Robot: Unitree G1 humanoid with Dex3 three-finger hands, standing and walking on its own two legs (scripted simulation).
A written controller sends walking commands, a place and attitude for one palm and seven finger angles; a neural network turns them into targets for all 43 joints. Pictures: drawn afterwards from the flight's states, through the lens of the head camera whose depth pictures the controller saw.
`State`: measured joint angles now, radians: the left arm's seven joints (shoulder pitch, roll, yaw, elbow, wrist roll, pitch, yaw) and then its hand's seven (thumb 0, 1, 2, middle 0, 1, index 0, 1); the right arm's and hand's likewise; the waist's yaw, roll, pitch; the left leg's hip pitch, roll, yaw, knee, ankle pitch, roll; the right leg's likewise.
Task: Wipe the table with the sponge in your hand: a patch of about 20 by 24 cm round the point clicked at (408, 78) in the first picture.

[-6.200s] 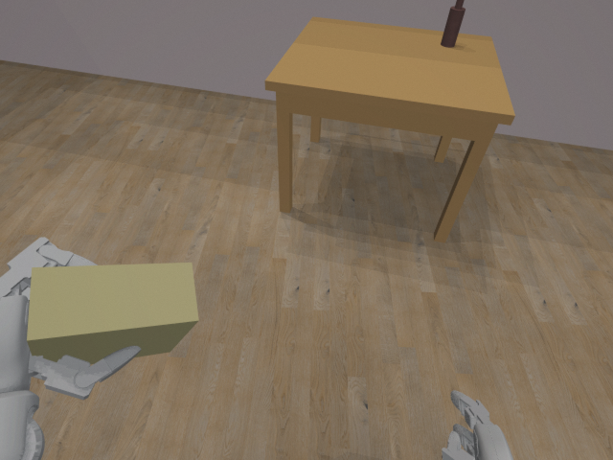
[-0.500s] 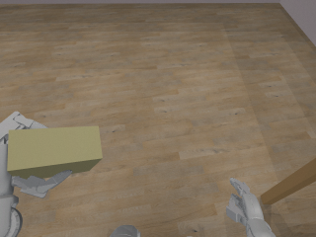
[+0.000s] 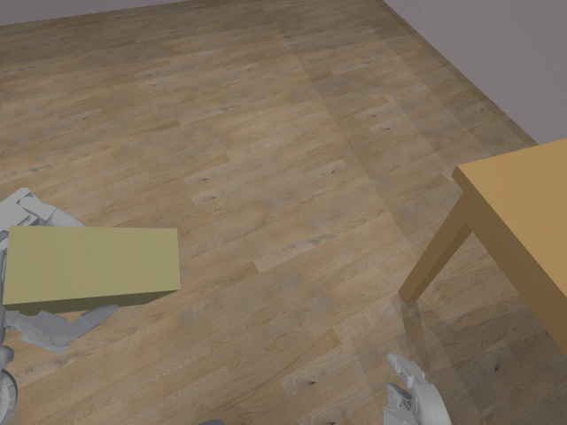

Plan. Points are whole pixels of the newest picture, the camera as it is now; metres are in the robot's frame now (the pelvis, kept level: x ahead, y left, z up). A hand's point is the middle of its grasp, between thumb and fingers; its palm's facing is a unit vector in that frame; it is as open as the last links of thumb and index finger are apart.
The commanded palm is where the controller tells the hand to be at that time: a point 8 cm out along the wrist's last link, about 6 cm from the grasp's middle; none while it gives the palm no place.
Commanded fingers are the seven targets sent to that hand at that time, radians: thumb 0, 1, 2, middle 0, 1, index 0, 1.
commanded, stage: turn to face it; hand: left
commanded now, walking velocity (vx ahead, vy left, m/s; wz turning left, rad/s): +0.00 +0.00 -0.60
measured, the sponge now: (117, 272) +0.24 +0.20 +0.15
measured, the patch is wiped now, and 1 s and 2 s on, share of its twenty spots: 0.00 0.00 0.00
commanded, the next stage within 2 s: none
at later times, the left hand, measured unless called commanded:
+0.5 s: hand (125, 290) +0.21 +0.17 +0.18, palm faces +0.18 -0.89 -0.43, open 10.3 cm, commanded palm +0.17 +0.21 +0.19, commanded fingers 0.00 0.10 1.30 -1.20 -1.60 -1.20 -1.60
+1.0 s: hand (285, 356) +0.16 +0.02 +0.19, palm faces -0.17 -0.82 -0.55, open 10.3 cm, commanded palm +0.14 +0.09 +0.19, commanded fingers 0.00 0.10 1.30 -1.20 -1.60 -1.20 -1.60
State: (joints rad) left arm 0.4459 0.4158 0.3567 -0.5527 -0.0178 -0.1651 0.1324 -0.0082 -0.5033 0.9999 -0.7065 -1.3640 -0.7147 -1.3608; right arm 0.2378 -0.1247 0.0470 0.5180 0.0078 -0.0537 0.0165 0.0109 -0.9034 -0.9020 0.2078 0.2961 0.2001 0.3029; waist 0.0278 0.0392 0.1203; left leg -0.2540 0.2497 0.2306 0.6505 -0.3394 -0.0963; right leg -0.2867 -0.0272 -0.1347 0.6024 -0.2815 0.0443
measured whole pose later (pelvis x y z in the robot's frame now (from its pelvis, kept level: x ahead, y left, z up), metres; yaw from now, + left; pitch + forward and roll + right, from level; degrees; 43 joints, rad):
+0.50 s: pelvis -0.06 -0.01 +0.01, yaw -16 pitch +0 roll +2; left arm 0.46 0.39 0.37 -0.56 -0.02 -0.17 0.14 -0.01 -0.50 1.00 -0.70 -1.37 -0.71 -1.36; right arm 0.16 -0.22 -0.03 0.51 0.00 0.03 -0.03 0.01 -0.91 -0.90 0.20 0.29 0.19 0.30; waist 0.05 -0.06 0.06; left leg -0.23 0.07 0.12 0.55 -0.30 -0.03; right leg -0.51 0.06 0.02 0.90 -0.39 0.01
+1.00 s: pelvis -0.15 -0.05 +0.01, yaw -35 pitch +0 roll +2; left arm 0.57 0.45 0.42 -0.61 -0.06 -0.19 0.14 -0.01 -0.50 1.00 -0.70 -1.37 -0.71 -1.36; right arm 0.15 -0.27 -0.05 0.56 0.01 0.07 -0.02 0.01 -0.91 -0.90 0.20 0.30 0.19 0.30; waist -0.01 -0.01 0.12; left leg -0.42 0.05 0.06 0.89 -0.45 -0.08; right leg -0.38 0.07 0.04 0.54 -0.16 -0.07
